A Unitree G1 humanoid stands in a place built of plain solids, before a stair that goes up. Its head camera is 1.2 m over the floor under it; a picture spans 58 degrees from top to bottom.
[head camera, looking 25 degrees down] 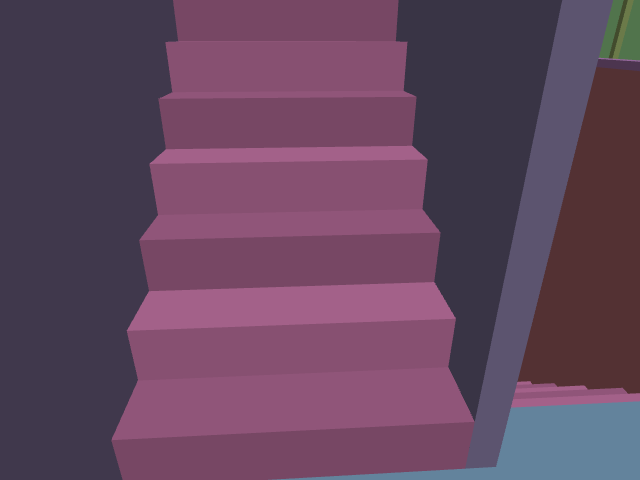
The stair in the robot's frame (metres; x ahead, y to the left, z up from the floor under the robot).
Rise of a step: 0.20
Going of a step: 0.23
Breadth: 1.02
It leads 4 degrees to the left of straight ahead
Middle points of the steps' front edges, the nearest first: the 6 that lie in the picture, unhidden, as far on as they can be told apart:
0.88 0.06 0.20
1.10 0.08 0.40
1.33 0.09 0.59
1.56 0.11 0.79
1.79 0.12 0.99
2.02 0.13 1.19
